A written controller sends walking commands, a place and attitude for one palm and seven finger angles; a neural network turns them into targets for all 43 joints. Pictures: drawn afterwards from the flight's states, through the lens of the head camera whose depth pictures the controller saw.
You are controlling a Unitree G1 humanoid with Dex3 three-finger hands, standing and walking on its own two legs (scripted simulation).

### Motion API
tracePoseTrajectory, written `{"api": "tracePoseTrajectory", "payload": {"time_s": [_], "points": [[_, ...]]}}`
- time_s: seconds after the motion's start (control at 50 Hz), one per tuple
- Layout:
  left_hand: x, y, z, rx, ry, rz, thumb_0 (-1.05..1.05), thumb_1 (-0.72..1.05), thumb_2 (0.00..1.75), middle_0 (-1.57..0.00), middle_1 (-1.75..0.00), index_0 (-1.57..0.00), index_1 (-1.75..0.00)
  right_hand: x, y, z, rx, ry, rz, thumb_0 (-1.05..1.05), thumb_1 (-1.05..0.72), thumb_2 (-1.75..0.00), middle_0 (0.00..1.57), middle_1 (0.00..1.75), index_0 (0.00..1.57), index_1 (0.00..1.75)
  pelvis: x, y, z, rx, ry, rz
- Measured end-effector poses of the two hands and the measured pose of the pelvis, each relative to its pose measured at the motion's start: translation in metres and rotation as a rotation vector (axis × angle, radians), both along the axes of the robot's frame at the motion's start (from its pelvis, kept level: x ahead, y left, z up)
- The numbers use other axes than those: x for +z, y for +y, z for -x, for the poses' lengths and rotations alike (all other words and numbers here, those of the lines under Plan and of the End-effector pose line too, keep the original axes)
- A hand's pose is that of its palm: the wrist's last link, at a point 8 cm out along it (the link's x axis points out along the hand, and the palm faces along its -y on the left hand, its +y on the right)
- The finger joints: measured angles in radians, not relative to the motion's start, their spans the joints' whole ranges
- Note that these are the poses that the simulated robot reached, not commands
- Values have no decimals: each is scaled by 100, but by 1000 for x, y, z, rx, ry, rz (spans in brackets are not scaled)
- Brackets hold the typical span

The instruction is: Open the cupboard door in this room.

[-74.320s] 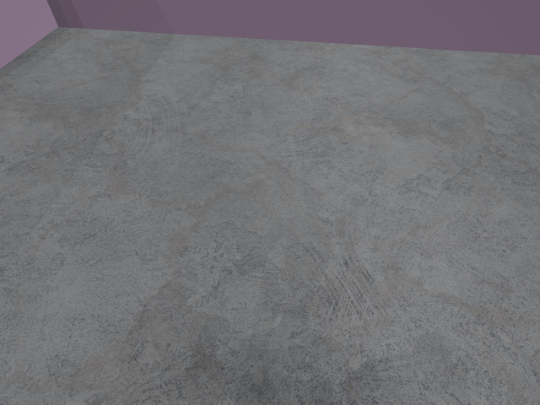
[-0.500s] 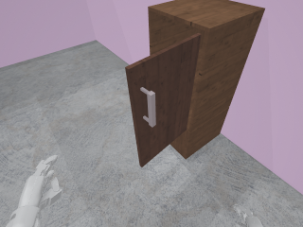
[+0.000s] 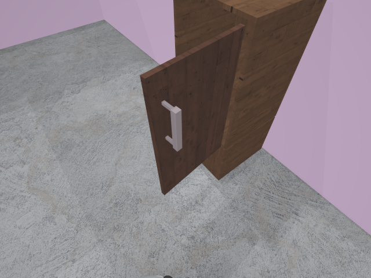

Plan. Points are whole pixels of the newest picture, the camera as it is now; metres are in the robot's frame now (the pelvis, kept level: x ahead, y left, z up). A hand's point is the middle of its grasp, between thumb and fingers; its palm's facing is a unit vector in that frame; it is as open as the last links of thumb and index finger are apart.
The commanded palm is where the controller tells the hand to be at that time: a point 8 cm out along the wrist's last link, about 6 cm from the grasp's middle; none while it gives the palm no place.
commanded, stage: let the arm hang, fingers relaxed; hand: left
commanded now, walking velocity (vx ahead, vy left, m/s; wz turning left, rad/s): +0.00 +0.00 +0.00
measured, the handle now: (171, 126) +0.49 +0.07 +0.00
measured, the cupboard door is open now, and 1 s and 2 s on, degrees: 97 97 97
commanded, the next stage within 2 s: look to check the result in 0.48 s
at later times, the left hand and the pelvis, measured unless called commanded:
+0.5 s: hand out of the picture -0.02 +0.11 -0.18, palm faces +0.07 -0.99 -0.13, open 7.3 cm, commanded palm none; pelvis +0.01 -0.02 +0.00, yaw +0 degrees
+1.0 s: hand out of the picture -0.04 +0.14 -0.18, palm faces +0.05 -0.98 -0.18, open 7.4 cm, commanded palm none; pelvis +0.02 -0.01 +0.00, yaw -1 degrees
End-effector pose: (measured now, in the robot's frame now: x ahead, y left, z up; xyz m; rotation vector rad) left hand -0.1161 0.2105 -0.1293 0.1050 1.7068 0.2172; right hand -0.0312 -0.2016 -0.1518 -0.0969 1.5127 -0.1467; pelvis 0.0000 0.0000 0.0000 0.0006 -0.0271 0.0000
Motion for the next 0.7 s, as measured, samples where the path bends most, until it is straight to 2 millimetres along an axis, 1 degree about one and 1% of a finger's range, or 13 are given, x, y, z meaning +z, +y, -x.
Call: {"api": "tracePoseTrajectory", "payload": {"time_s": [0.04,0.12,0.28,0.38,0.44,0.5,0.58,0.7], "points": [[0,0,-6,-3,-24,-14,1,92,90,-20,-30,-20,-30,-4,3,-4,4,-11,-14,1,-91,-90,20,30,21,30,0,-1,-1,0,-6,-3],[-5,-4,-28,-11,-101,-23,0,92,90,-20,-30,-19,-30,-8,-1,-7,1,-24,-24,2,-92,-90,20,30,21,30,-1,-5,-3,0,-17,-10],[-18,-29,-75,-34,-233,21,0,91,90,-20,-30,-19,-30,-5,-17,-15,-11,-68,1,1,-91,-90,20,30,20,30,-2,-15,-7,-3,-25,-14],[-23,-43,-91,-33,-270,49,0,91,90,-20,-30,-20,-30,-3,-25,-18,-12,-74,20,1,-91,-90,19,30,20,30,-3,-20,-10,-4,-26,-12],[-25,-47,-94,-30,-269,57,0,91,90,-20,-30,-20,-30,-2,-27,-19,-15,-71,27,1,-91,-90,19,30,20,30,-4,-22,-11,-5,-27,-10],[-25,-49,-91,-26,-253,59,0,91,90,-20,-30,-20,-30,-1,-28,-20,-17,-66,31,1,-91,-90,19,30,20,30,-4,-24,-13,-7,-27,-9],[-24,-46,-83,-22,-217,53,0,91,90,-20,-30,-20,-30,-1,-28,-21,-21,-58,32,1,-91,-90,19,30,20,30,-4,-24,-15,-11,-25,-9],[-21,-38,-68,-20,-162,37,0,91,90,-20,-30,-20,-30,0,-26,-23,-25,-48,34,1,-91,-90,19,30,20,30,-4,-22,-17,-18,-23,-9]]}}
